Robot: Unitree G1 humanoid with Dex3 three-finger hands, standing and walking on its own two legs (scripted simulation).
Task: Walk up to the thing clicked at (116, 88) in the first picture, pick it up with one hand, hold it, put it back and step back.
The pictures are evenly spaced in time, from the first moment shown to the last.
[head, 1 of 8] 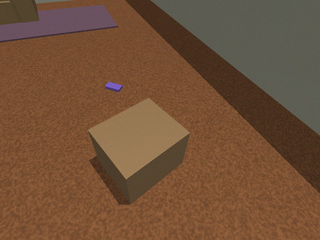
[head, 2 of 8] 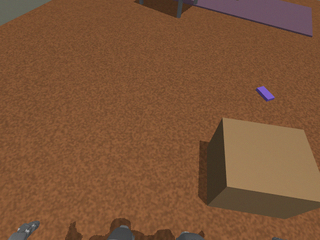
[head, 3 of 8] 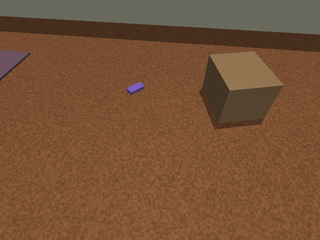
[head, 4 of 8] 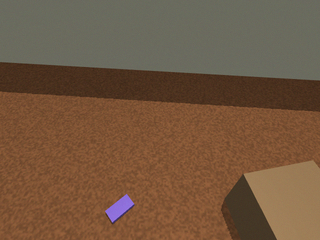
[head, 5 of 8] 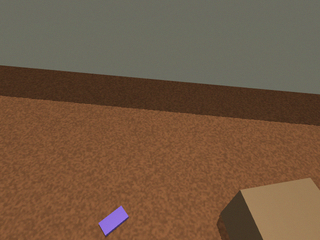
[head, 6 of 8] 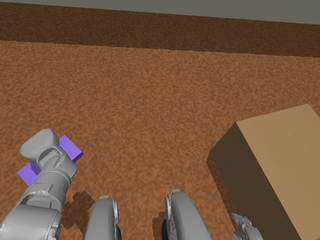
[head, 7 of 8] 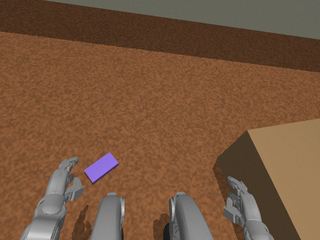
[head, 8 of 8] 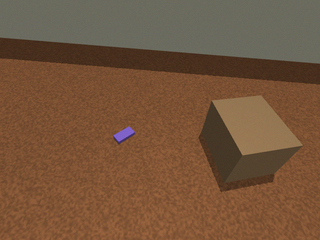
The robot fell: no
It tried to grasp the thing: yes
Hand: left
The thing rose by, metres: 0.67
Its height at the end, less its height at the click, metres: +0.00
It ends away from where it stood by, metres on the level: 0.01
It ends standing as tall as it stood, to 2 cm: yes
